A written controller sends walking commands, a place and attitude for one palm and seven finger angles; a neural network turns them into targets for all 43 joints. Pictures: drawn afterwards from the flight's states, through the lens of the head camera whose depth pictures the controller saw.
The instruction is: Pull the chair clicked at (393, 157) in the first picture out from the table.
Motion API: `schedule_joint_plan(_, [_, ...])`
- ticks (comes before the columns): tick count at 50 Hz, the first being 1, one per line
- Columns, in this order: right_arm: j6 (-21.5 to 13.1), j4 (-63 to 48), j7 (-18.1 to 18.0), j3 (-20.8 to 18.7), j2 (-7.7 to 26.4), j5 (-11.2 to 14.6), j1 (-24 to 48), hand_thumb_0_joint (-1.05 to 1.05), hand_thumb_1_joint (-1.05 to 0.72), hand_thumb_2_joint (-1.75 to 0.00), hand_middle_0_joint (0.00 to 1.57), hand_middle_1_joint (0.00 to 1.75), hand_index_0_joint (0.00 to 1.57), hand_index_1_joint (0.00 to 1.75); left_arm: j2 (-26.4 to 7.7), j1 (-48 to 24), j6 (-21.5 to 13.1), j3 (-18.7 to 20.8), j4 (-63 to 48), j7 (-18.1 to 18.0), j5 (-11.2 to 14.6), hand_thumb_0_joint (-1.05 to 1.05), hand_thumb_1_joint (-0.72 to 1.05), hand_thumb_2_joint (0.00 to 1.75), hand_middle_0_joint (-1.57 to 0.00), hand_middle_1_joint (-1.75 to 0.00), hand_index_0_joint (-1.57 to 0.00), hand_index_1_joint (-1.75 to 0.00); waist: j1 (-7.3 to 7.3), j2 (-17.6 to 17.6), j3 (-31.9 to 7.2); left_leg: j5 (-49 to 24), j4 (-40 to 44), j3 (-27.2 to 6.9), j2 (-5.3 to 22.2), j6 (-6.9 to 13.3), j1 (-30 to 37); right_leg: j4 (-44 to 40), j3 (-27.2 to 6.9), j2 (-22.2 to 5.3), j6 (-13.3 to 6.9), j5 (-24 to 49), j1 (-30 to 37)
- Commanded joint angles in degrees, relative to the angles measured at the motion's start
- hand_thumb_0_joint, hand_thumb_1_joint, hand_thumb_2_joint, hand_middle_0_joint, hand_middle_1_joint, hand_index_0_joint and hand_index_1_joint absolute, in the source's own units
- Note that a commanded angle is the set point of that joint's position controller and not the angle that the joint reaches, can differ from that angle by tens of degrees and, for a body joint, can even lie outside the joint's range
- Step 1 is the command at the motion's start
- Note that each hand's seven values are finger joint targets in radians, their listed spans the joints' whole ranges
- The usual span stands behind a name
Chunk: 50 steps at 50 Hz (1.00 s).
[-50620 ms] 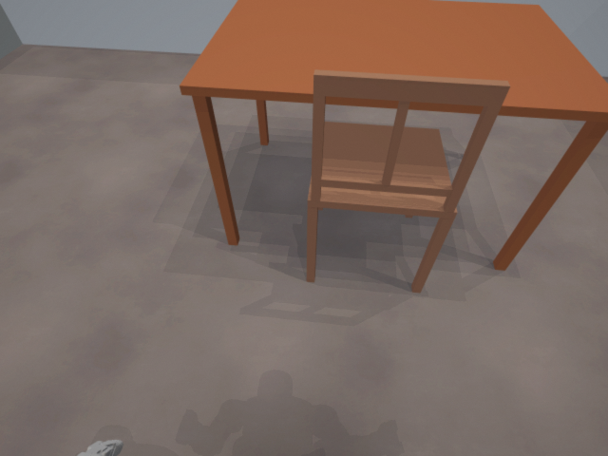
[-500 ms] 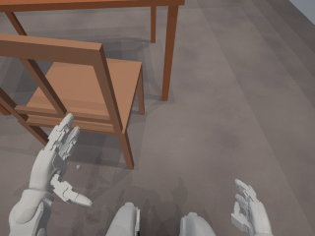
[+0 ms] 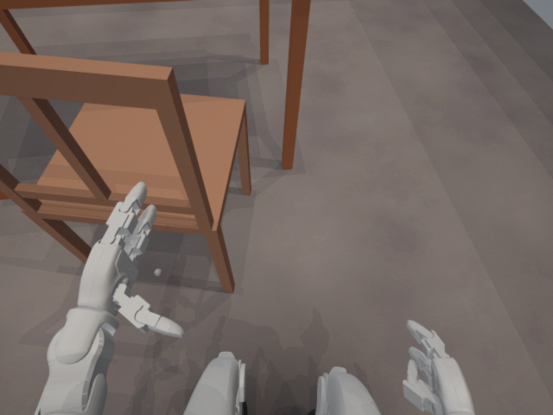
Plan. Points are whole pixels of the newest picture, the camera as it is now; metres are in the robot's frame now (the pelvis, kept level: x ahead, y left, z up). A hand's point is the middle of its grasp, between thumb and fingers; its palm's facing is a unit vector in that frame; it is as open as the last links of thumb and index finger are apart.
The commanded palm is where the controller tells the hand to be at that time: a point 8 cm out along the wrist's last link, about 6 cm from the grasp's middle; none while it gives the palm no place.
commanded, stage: aim the fingers beside a spindle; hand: left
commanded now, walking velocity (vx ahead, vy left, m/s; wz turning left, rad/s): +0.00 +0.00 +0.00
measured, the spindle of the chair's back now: (73, 153) +0.50 +0.38 +0.01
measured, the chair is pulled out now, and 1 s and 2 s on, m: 0.30 0.30 0.30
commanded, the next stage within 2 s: push the fingers through the gap in 1.32 s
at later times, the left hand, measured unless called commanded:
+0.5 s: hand (172, 250) +0.33 +0.17 +0.02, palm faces -0.06 -1.00 -0.04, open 16.9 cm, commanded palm +0.31 +0.23 +0.03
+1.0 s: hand (170, 249) +0.33 +0.18 +0.01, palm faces -0.05 -1.00 -0.03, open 16.9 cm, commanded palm +0.32 +0.23 +0.02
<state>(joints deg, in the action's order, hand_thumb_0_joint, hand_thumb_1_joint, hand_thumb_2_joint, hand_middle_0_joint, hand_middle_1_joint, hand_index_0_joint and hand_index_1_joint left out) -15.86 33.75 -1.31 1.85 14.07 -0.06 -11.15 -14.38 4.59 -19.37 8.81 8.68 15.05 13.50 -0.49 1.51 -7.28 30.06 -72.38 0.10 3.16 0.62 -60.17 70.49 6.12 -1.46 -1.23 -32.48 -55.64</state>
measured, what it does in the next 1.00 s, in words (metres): stands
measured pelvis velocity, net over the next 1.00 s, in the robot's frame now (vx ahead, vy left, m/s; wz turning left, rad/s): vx -0.01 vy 0.00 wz -0.02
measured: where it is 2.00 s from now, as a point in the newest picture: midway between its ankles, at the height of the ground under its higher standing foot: outside the picture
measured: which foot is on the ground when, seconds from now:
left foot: down 0.00-1.00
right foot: down 0.00-1.00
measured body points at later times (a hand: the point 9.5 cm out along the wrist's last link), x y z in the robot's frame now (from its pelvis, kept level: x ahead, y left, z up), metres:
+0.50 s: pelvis +0.00 -0.01 -0.01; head +0.10 -0.01 +0.43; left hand +0.33 +0.23 +0.03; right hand +0.17 -0.25 -0.11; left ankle +0.04 +0.11 -0.63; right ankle +0.02 -0.11 -0.63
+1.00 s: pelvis -0.01 +0.00 -0.02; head +0.10 +0.00 +0.42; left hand +0.33 +0.23 +0.02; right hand +0.15 -0.25 -0.12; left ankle +0.04 +0.11 -0.63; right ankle +0.02 -0.11 -0.63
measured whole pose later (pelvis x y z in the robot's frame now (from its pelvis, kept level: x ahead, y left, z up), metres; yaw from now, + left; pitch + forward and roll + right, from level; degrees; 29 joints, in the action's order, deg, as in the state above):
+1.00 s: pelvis -0.01 +0.00 -0.02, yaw -1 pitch +21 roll -2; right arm -10.8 35.3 -0.9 1.1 14.5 0.3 -11.8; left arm -14.9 -8.0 -21.9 12.3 23.1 15.5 12.9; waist -1.6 1.3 -8.5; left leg 30.5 -75.7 0.6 3.6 0.5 -65.9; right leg 74.5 5.3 -1.0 -1.5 -33.0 -62.1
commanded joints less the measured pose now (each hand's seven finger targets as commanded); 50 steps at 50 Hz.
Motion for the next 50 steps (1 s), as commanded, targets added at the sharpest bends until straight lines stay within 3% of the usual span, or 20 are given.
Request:
schedule_joint_plan(1, [-2.67,-7.18,-0.93,-3.63,8.01,0.53,0.71,0.00,-0.90,-0.90,0.20,0.30,0.20,0.30,-8.08,-10.03,-3.89,4.87,-9.75,-0.33,0.52,0.00,-0.50,0.30,-0.06,-0.08,-0.06,-0.08,-0.32,1.64,-18.44,-12.11,9.98,-3.23,-3.08,-0.18,14.84,-9.20,-3.78,3.06,-0.11,13.78,6.38])
schedule_joint_plan(5, [-2.46,-7.44,-0.72,-3.86,7.91,0.45,0.44,0.00,-0.90,-0.90,0.20,0.30,0.20,0.30,-6.85,-10.84,-4.31,3.49,-10.92,-0.24,0.43,0.00,-0.50,0.30,-0.06,-0.08,-0.06,-0.08,-0.06,3.11,-22.01,-15.37,9.46,-3.44,-3.03,-0.31,17.28,-8.04,-3.55,3.05,-0.22,16.42,6.29])
schedule_joint_plan(7, [-2.06,-7.17,-0.51,-3.82,7.96,0.47,0.34,0.00,-0.90,-0.90,0.20,0.30,0.20,0.30,-5.94,-11.97,-4.31,2.14,-10.33,-0.27,0.31,0.00,-0.50,0.30,-0.06,-0.08,-0.06,-0.08,-1.01,1.46,-20.80,-15.01,9.21,-3.58,-3.03,-0.17,16.83,-8.26,-3.41,3.05,-0.04,16.49,5.61])
schedule_joint_plan(9, [-1.73,-6.94,-0.67,-3.99,8.22,0.42,0.03,0.00,-0.90,-0.90,0.20,0.30,0.20,0.30,-8.19,-11.02,-4.25,4.73,-8.22,-0.66,0.04,0.00,-0.50,0.30,-0.06,-0.08,-0.06,-0.08,-0.50,0.17,-21.09,-14.51,8.42,-3.08,-3.07,-0.01,14.87,-8.05,-3.88,3.19,-0.03,16.36,6.20])
schedule_joint_plan(11, [-1.24,-6.60,-0.55,-3.71,8.09,0.39,0.47,0.00,-0.90,-0.90,0.20,0.30,0.20,0.30,-7.45,-14.20,-4.19,4.03,-6.16,-0.75,-0.13,0.00,-0.50,0.30,-0.06,-0.08,-0.06,-0.08,-1.11,-0.23,-18.52,-12.11,8.31,-2.96,-3.21,-0.04,12.85,-8.44,-4.11,2.97,0.12,14.46,5.19])
schedule_joint_plan(14, [-0.95,-6.45,-0.88,-3.92,8.25,0.38,0.59,0.00,-0.90,-0.90,0.20,0.30,0.20,0.30,-9.00,-18.21,-4.97,5.42,-5.86,-1.04,-0.45,0.00,-0.50,0.30,-0.06,-0.08,-0.06,-0.08,-1.04,0.54,-20.61,-11.82,7.30,-2.57,-3.26,0.14,12.49,-7.96,-4.77,2.99,-0.03,13.84,4.92])
schedule_joint_plan(15, [-0.87,-6.42,-0.79,-3.81,7.94,0.35,0.58,0.00,-0.90,-0.90,0.20,0.30,0.20,0.30,-8.07,-17.78,-4.96,5.06,-4.38,-0.86,-0.18,0.00,-0.50,0.30,-0.06,-0.08,-0.06,-0.08,-0.86,0.56,-20.54,-11.83,7.31,-2.36,-3.37,0.07,12.24,-8.23,-5.00,2.84,0.03,14.26,5.43])
schedule_joint_plan(16, [-0.76,-6.15,-0.89,-3.92,8.13,0.31,0.29,0.00,-0.90,-0.90,0.20,0.30,0.20,0.30,-9.59,-18.41,-5.22,6.88,-4.11,-0.77,0.25,0.00,-0.50,0.30,-0.06,-0.08,-0.06,-0.08,-0.78,-0.89,-21.89,-12.65,6.72,-2.16,-3.34,0.19,11.64,-8.16,-5.41,2.82,0.15,15.50,6.85])
schedule_joint_plan(18, [-0.52,-6.19,-0.81,-3.86,7.97,0.41,0.28,0.00,-0.90,-0.90,0.20,0.30,0.20,0.30,-9.08,-18.98,-5.54,5.99,-3.18,-0.10,0.05,0.00,-0.50,0.30,-0.06,-0.08,-0.06,-0.08,-0.55,1.06,-22.33,-13.77,6.61,-1.96,-3.35,0.07,12.04,-7.58,-5.49,2.82,0.04,16.74,6.64])
schedule_joint_plan(19, [-0.56,-6.13,-0.86,-3.79,8.10,0.39,0.14,0.00,-0.90,-0.90,0.20,0.30,0.20,0.30,-8.96,-20.92,-5.58,5.24,-3.16,0.12,0.04,0.00,-0.50,0.30,-0.06,-0.08,-0.06,-0.08,-1.26,0.73,-22.61,-13.33,6.12,-2.05,-3.32,0.31,11.59,-7.60,-5.74,2.89,0.12,16.13,6.23])
schedule_joint_plan(22, [-0.39,-5.68,-0.85,-3.95,8.17,0.47,-0.18,0.00,-0.90,-0.90,0.20,0.30,0.20,0.30,-9.22,-21.65,-5.65,5.92,-1.49,0.78,0.34,0.00,-0.50,0.30,-0.06,-0.08,-0.06,-0.08,-0.86,0.67,-23.64,-13.66,5.80,-1.93,-3.30,0.19,11.27,-7.41,-6.11,2.73,0.16,16.89,6.78])
schedule_joint_plan(26, [0.14,-5.21,-0.84,-4.00,8.34,0.66,-0.46,0.00,-0.90,-0.90,0.20,0.30,0.20,0.30,-9.68,-23.20,-5.19,6.66,2.54,1.15,0.60,0.00,-0.50,0.30,-0.06,-0.08,-0.06,-0.08,-1.50,-1.52,-21.63,-11.92,5.00,-1.62,-3.23,0.27,8.44,-7.88,-6.79,2.64,0.50,15.16,6.11])
schedule_joint_plan(32, [0.58,-4.67,-1.05,-3.92,8.42,0.56,-0.65,0.00,-0.90,-0.90,0.20,0.30,0.20,0.30,-12.10,-29.76,-6.71,8.71,4.21,1.09,0.27,0.00,-0.50,0.30,-0.06,-0.08,-0.06,-0.08,-1.39,0.21,-23.74,-11.18,3.71,-1.50,-3.04,0.24,7.07,-7.01,-7.85,2.56,0.32,13.69,5.34])
schedule_joint_plan(34, [0.57,-4.54,-0.98,-3.98,8.63,0.47,-1.11,0.00,-0.90,-0.90,0.20,0.30,0.20,0.30,-11.17,-30.68,-6.89,7.72,5.20,1.26,0.13,0.00,-0.50,0.30,-0.06,-0.08,-0.06,-0.08,-1.92,0.21,-24.39,-11.79,3.69,-1.79,-3.02,0.36,7.78,-6.39,-7.05,2.76,0.20,14.33,4.51])
schedule_joint_plan(36, [0.82,-4.88,-0.81,-4.32,8.78,0.59,-1.32,0.00,-0.90,-0.90,0.20,0.30,0.20,0.30,-11.63,-27.46,-6.92,8.61,4.44,1.59,0.42,0.00,-0.50,0.30,-0.06,-0.08,-0.06,-0.08,-0.71,1.29,-26.75,-13.61,4.23,-1.78,-3.03,0.19,9.95,-6.09,-6.81,2.81,0.12,16.59,5.51])
schedule_joint_plan(39, [1.42,-5.80,-0.39,-4.38,9.01,0.77,-1.20,0.00,-0.90,-0.90,0.20,0.30,0.20,0.30,-12.04,-23.34,-6.02,8.95,3.20,1.80,0.67,0.00,-0.50,0.30,-0.06,-0.08,-0.06,-0.08,-0.14,1.48,-27.12,-14.60,5.28,-2.07,-3.01,0.17,11.11,-5.88,-5.96,3.04,-0.01,17.23,6.10])
schedule_joint_plan(41, [1.85,-5.77,-0.23,-4.32,8.66,0.86,-0.94,0.00,-0.90,-0.90,0.20,0.30,0.20,0.30,-10.00,-23.42,-5.54,7.25,2.63,1.49,0.77,0.00,-0.50,0.30,-0.06,-0.08,-0.06,-0.08,-0.89,0.90,-24.72,-13.49,5.88,-2.26,-2.95,0.11,11.23,-6.37,-5.37,2.98,0.24,16.28,4.76])
schedule_joint_plan(45, [2.15,-5.56,-0.47,-4.29,8.75,0.75,-0.74,0.00,-0.90,-0.90,0.20,0.30,0.20,0.30,-10.23,-24.15,-6.03,7.67,2.26,0.22,0.48,0.00,-0.50,0.30,-0.06,-0.08,-0.06,-0.08,-1.38,-0.36,-22.81,-10.98,6.10,-2.55,-2.93,0.18,10.31,-6.85,-5.18,3.08,0.25,13.37,3.28])
schedule_joint_plan(49, [1.97,-5.20,-0.76,-4.20,8.89,0.66,-0.60,0.00,-0.90,-0.90,0.20,0.30,0.20,0.30,-9.87,-27.75,-7.45,6.24,0.94,-0.36,-0.31,0.00,-0.50,0.30,-0.06,-0.08,-0.06,-0.08,-2.17,1.25,-22.18,-9.51,6.49,-3.09,-2.85,0.17,11.67,-6.83,-4.76,3.20,-0.05,11.27,1.29])
schedule_joint_plan(50, [1.92,-5.18,-0.73,-4.25,8.75,0.65,-0.59,0.00,-0.90,-0.90,0.20,0.30,0.20,0.30,-9.13,-26.70,-7.60,5.65,0.91,-0.38,-0.55,0.00,-0.50,0.30,-0.06,-0.08,-0.06,-0.08,-1.57,2.87,-22.94,-10.08,6.87,-3.25,-2.83,-0.12,13.17,-6.63,-4.50,3.11,-0.18,11.64,0.91])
